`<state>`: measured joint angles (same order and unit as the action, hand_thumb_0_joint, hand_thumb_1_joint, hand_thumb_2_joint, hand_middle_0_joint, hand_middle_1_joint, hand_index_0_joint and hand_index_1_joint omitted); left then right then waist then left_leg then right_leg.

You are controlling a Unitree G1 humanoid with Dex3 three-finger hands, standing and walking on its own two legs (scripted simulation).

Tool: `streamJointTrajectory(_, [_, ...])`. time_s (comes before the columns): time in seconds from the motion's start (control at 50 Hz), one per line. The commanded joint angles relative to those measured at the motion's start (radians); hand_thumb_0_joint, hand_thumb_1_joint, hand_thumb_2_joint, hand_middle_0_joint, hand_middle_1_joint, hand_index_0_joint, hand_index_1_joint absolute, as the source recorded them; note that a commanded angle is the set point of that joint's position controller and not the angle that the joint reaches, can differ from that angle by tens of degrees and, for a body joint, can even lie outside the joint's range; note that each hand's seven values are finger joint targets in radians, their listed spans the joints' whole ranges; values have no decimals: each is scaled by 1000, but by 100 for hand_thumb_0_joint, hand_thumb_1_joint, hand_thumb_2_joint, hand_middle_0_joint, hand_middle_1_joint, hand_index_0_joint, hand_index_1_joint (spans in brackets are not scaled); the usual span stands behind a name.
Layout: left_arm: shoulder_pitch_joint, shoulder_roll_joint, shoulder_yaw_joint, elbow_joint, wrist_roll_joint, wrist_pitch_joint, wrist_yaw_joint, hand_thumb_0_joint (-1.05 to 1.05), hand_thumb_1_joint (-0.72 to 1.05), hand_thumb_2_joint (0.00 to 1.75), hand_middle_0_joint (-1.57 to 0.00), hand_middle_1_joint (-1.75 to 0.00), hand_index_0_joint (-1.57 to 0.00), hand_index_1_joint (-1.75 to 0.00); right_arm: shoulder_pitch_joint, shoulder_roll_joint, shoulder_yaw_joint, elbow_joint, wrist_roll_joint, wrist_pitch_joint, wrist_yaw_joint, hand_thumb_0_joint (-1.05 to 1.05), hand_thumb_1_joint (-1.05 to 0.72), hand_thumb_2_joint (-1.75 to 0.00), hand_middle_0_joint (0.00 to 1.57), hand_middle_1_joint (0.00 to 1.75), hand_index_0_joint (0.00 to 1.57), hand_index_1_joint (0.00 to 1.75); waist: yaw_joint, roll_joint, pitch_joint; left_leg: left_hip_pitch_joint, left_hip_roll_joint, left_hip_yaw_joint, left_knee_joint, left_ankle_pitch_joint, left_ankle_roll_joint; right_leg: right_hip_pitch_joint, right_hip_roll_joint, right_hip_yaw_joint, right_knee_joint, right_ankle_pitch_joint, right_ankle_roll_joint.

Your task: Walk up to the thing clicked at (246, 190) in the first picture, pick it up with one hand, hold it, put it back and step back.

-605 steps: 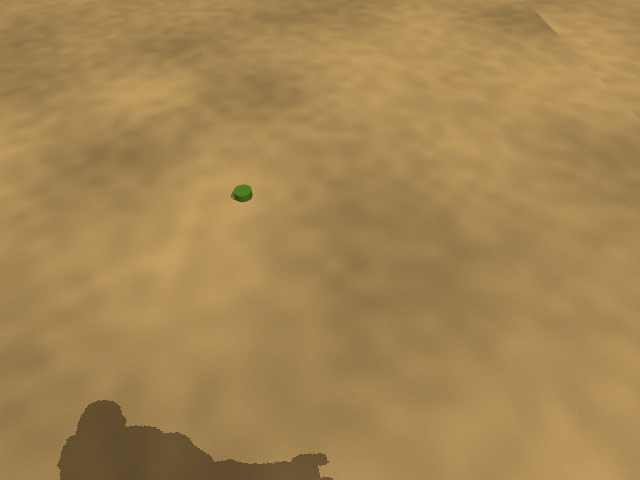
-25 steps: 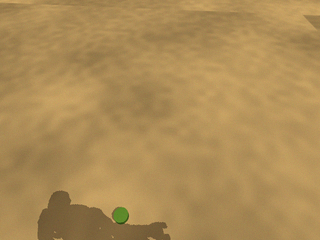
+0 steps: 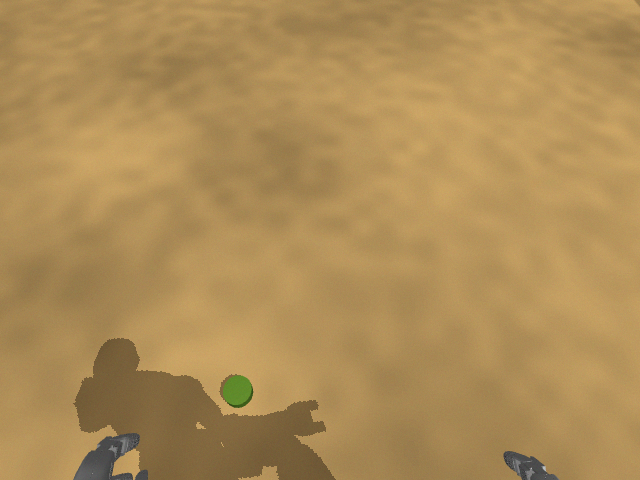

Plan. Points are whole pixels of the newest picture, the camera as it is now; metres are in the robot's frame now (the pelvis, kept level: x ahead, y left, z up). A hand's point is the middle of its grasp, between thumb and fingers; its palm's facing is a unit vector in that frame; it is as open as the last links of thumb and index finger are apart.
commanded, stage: rise first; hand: left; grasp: from above
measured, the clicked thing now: (238, 391) +0.42 +0.23 -0.75
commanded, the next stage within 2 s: none
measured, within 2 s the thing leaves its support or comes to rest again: neither
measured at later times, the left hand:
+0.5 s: hand out of the picture +0.14 +0.27 -0.23, palm faces -0.16 -0.87 -0.47, open 14.1 cm
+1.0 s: hand (175, 449) +0.23 +0.29 -0.43, palm faces -0.45 -0.45 -0.77, open 14.2 cm
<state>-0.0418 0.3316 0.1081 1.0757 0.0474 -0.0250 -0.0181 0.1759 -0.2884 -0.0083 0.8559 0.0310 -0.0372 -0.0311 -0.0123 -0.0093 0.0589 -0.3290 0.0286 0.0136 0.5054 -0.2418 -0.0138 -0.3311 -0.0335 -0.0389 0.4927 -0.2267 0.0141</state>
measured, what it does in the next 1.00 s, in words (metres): lowers itself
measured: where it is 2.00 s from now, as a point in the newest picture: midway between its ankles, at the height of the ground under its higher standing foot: outside the picture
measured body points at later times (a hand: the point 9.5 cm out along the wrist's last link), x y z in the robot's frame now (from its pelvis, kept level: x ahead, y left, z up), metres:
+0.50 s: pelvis -0.01 +0.01 -0.08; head +0.10 +0.03 +0.36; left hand +0.14 +0.31 -0.19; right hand +0.16 -0.24 -0.18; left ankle +0.01 +0.13 -0.74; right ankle +0.01 -0.13 -0.74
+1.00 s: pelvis -0.06 +0.00 -0.28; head +0.15 +0.01 +0.12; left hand +0.25 +0.31 -0.38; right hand +0.14 -0.27 -0.41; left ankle +0.01 +0.13 -0.74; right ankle +0.01 -0.13 -0.74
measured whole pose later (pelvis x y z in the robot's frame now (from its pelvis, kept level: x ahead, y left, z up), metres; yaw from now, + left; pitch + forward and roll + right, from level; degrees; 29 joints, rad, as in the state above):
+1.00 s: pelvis -0.06 +0.00 -0.28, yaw -1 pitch +34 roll -2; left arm -0.26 0.47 0.13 0.75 0.74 -0.13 0.13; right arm 0.04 -0.30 -0.08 0.65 -0.01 -0.15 0.04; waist -0.01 0.01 -0.16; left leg -1.80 0.03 -0.04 1.90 -0.69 -0.01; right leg -1.79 -0.05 -0.02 1.86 -0.67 0.01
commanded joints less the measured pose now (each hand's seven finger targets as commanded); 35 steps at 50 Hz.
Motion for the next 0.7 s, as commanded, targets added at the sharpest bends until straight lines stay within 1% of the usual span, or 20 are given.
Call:
streamJointTrajectory(0.0, [90,229,107,-90,83,-8,-18,0,2,99,-4,-106,-7,-103,73,-151,-86,-161,-12,-29,2,0,-97,-92,20,30,20,30,44,35,-335,-31,-52,21,84,170,14,38,28,2,86,150,-35])
streamJointTrajectory(0.04, [73,219,104,-166,96,14,1,0,-14,99,-4,-108,-7,-105,56,-135,-81,-204,-7,-28,4,0,-96,-91,20,30,20,30,45,82,-325,-75,-54,21,96,132,8,-1,27,2,101,106,-37])
streamJointTrajectory(0.06, [97,185,88,-171,105,34,10,0,-22,100,-5,-109,-7,-106,45,-128,-78,-227,-6,-28,5,0,-95,-91,20,30,20,30,45,70,-304,-91,-48,13,96,113,4,-23,34,-9,109,77,-39])
streamJointTrajectory(0.1, [64,167,66,-227,117,68,21,0,-36,101,-6,-108,-7,-106,31,-128,-82,-266,-2,-29,8,0,-96,-92,20,30,20,30,17,46,-287,-127,-40,7,131,65,7,-92,37,-11,132,29,-36])
streamJointTrajectory(0.14, [79,173,72,-274,123,88,29,0,-49,102,-8,-107,-7,-107,17,-126,-83,-297,-2,-39,11,0,-94,-91,20,30,20,30,12,29,-258,-192,-32,-2,164,-5,9,-152,40,-16,167,-42,-36])
streamJointTrajectory(0.2, [92,147,68,-335,140,95,34,0,-59,100,-8,-107,-8,-108,32,-116,-87,-316,-7,-61,12,0,-92,-91,20,30,20,30,1,9,-287,-247,-25,-8,241,-32,12,-238,41,-18,250,-74,-34])
streamJointTrajectory(0.26, [64,172,87,-441,166,73,42,0,-60,102,-7,-105,-6,-107,36,-108,-91,-337,-16,-89,9,0,-90,-90,20,30,20,30,-4,45,-324,-314,-20,-18,328,-66,12,-340,37,-11,344,-101,-33])
streamJointTrajectory(0.32, [154,166,92,-534,200,67,50,0,-60,103,-7,-106,-5,-107,45,-97,-90,-356,-21,-110,1,0,-90,-90,20,30,20,30,3,65,-388,-342,-22,-7,393,-42,15,-368,33,0,407,-76,-32])
streamJointTrajectory(0.34, [191,153,83,-537,208,74,49,0,-58,103,-6,-106,-5,-108,43,-100,-91,-360,-22,-114,1,0,-89,-90,20,30,20,30,-3,70,-386,-349,-17,-17,400,-31,11,-392,35,-5,433,-72,-34])
streamJointTrajectory(0.38, [210,181,104,-620,227,88,53,0,-61,104,-7,-106,-5,-108,44,-107,-98,-371,-22,-119,-2,0,-90,-90,20,30,20,30,5,99,-425,-339,-10,-31,416,2,5,-419,33,-5,464,-56,-35])
streamJointTrajectory(0.4, [244,162,92,-628,234,100,53,0,-61,104,-7,-105,-5,-108,43,-103,-96,-374,-22,-121,-2,0,-90,-90,20,30,20,30,2,92,-426,-346,-7,-41,425,7,4,-431,34,-8,479,-57,-35])
streamJointTrajectory(0.44, [239,163,82,-696,239,115,54,0,-61,103,-7,-105,-5,-107,31,-104,-97,-383,-24,-127,0,0,-91,-91,20,30,20,30,-1,111,-433,-366,-2,-55,447,-9,3,-465,32,-9,503,-69,-33])
streamJointTrajectory(0.46, [219,148,68,-671,248,123,55,0,-61,103,-7,-105,-4,-107,26,-109,-98,-384,-23,-131,0,0,-90,-90,20,30,20,30,-27,82,-417,-390,4,-65,463,-24,4,-500,35,-12,518,-80,-32])
streamJointTrajectory(0.48, [192,175,87,-670,261,125,57,0,-61,103,-7,-104,-5,-107,21,-109,-97,-382,-23,-134,0,0,-90,-90,20,30,20,30,-20,75,-402,-439,-1,-59,491,-48,9,-516,30,-8,533,-94,-32])
streamJointTrajectory(0.52, [155,164,67,-623,291,120,56,0,-59,101,-6,-106,-5,-107,12,-105,-93,-380,-27,-144,1,0,-90,-90,20,30,20,30,-35,50,-391,-524,-4,-52,566,-72,15,-594,30,-6,593,-112,-33])
streamJointTrajectory(0.58, [99,208,98,-569,355,79,60,0,-56,98,-6,-107,-5,-107,-7,-109,-92,-380,-33,-162,10,0,-89,-90,20,30,20,30,-27,49,-438,-652,-18,-34,699,-71,20,-701,25,0,707,-120,-36])
streamJointTrajectory(0.6, [109,188,80,-570,372,61,60,0,-54,97,-5,-108,-6,-108,-7,-109,-96,-384,-34,-168,13,0,-87,-89,20,30,20,30,-21,59,-466,-678,-25,-28,733,-81,20,-729,23,5,737,-123,-36])
streamJointTrajectory(0.64, [83,200,76,-597,411,21,67,0,-56,99,-6,-108,-6,-108,-16,-122,-101,-388,-32,-180,24,0,-87,-89,20,30,20,30,-11,96,-526,-706,-25,-42,770,-86,11,-798,22,3,812,-138,-39])
streamJointTrajectory(0.66, [82,194,54,-609,431,1,67,0,-55,99,-6,-107,-6,-108,-21,-125,-104,-388,-33,-184,28,0,-87,-89,20,30,20,30,-14,115,-570,-707,-26,-45,800,-72,9,-824,22,2,846,-126,-38])
streamJointTrajectory(0.68, [68,219,69,-614,453,-17,73,0,-53,99,-5,-108,-5,-108,-16,-133,-111,-382,-29,-185,31,0,-85,-89,20,30,20,30,-13,104,-610,-722,-26,-46,835,-54,11,-844,23,2,874,-113,-37])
